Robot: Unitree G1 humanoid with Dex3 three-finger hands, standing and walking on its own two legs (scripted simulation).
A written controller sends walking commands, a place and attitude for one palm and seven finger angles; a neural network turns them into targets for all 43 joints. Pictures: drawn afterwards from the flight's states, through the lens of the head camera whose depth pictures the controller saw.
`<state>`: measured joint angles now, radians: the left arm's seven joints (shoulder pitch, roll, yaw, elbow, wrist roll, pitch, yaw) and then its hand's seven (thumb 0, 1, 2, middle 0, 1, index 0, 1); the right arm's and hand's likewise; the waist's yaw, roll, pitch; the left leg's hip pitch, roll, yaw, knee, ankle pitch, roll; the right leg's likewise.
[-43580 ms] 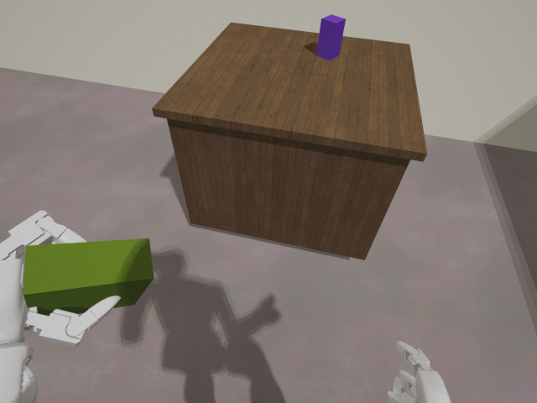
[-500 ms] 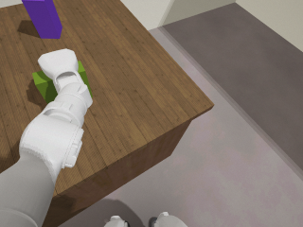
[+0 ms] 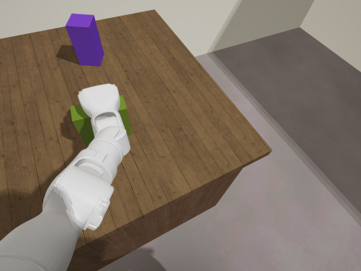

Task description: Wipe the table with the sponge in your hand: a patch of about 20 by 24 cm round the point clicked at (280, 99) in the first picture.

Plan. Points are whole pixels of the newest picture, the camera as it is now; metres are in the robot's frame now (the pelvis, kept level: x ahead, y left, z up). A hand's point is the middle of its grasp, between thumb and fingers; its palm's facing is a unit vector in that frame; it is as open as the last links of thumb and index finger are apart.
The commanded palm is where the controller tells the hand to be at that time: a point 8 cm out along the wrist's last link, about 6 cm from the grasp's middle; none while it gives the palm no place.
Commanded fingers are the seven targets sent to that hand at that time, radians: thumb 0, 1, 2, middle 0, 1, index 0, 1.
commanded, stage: wipe back along the third lane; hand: left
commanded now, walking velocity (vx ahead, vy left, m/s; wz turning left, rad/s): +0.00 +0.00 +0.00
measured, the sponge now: (105, 125) +0.47 +0.18 -0.01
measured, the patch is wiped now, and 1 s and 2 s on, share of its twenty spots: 1.00 1.00 1.00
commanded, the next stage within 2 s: none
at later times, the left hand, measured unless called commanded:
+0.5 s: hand (111, 137) +0.41 +0.15 +0.02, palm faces -0.07 -0.02 -1.00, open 9.2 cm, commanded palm +0.38 +0.13 +0.06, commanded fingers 0.00 0.10 1.30 -1.20 -1.60 -1.20 -1.60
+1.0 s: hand (117, 157) +0.36 +0.13 +0.02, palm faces -0.05 -0.01 -1.00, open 9.2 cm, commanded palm +0.32 +0.11 +0.05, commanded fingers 0.00 0.10 1.30 -1.20 -1.60 -1.20 -1.60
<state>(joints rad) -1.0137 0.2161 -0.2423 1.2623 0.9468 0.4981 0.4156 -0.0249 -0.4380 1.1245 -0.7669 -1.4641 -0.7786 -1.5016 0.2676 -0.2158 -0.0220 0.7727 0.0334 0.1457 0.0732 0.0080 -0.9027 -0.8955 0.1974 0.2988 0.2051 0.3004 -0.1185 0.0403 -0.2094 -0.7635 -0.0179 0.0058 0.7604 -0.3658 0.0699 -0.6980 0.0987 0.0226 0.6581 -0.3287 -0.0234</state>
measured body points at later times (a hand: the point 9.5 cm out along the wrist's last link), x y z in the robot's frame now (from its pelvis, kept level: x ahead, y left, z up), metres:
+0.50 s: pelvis +0.00 -0.01 +0.02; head +0.04 +0.00 +0.46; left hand +0.41 +0.15 +0.08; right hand +0.15 -0.24 -0.11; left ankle -0.02 +0.07 -0.71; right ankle -0.02 -0.11 -0.71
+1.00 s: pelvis -0.02 -0.03 +0.02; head -0.01 -0.03 +0.47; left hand +0.36 +0.13 +0.08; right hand +0.12 -0.26 -0.11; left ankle -0.02 +0.07 -0.71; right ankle -0.02 -0.11 -0.71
